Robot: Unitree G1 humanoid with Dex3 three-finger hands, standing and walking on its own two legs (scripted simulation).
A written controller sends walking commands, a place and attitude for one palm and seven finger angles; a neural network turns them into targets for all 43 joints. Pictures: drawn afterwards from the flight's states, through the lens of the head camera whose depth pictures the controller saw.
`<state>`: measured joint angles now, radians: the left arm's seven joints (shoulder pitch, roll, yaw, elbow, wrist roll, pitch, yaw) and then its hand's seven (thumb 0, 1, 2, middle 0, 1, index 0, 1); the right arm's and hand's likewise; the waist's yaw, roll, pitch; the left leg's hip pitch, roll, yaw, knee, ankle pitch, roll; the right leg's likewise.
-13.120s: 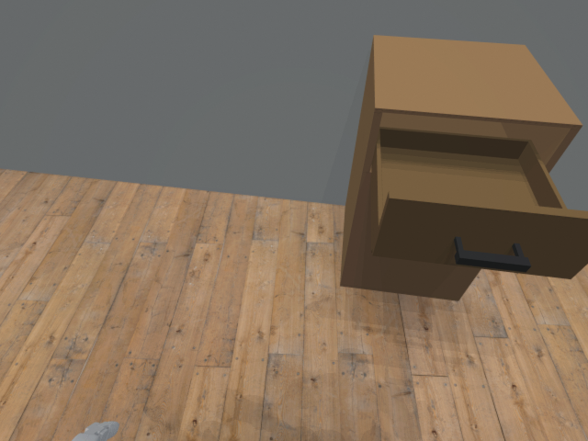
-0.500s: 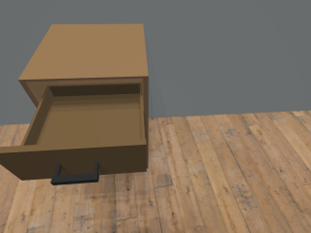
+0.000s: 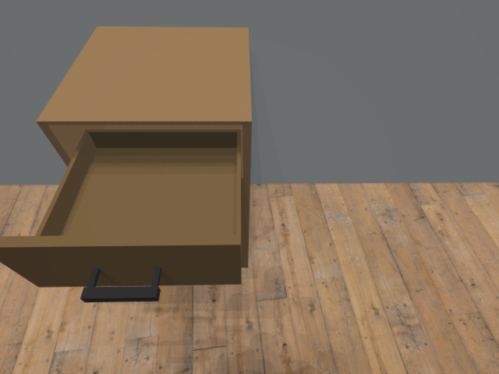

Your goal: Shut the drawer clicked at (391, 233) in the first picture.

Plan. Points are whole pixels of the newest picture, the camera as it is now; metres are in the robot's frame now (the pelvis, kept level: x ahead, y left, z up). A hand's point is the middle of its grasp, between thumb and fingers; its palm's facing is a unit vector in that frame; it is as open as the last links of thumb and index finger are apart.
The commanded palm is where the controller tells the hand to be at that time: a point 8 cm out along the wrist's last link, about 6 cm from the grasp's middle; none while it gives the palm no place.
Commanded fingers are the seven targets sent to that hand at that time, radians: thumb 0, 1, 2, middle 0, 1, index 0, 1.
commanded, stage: come to a stop and stand still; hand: left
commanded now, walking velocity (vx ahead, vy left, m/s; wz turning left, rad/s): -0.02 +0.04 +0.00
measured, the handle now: (124, 283) +0.26 +0.25 -0.06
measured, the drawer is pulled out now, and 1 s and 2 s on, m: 0.29 0.29 0.28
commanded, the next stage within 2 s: look again from close up in 0.88 s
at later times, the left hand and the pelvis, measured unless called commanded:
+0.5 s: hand out of the picture +0.02 +0.16 -0.16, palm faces +0.05 -0.98 -0.20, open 7.4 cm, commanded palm none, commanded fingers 0.00 0.90 0.90 -0.20 -0.30 -0.20 -0.30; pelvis +0.02 -0.02 +0.01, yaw +1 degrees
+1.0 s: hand out of the picture +0.02 +0.18 -0.17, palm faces +0.04 -0.98 -0.21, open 7.4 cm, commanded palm none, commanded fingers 0.00 0.90 0.90 -0.20 -0.30 -0.20 -0.30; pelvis +0.01 +0.00 +0.01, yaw +1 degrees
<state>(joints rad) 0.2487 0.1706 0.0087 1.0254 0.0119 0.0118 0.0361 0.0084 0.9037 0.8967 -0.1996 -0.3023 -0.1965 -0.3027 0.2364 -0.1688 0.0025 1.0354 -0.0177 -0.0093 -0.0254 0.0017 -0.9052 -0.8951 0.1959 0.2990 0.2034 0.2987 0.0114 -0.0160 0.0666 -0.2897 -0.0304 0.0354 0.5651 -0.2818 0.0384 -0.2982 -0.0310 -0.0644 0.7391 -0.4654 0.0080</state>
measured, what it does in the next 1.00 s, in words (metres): steps on the spot: right foot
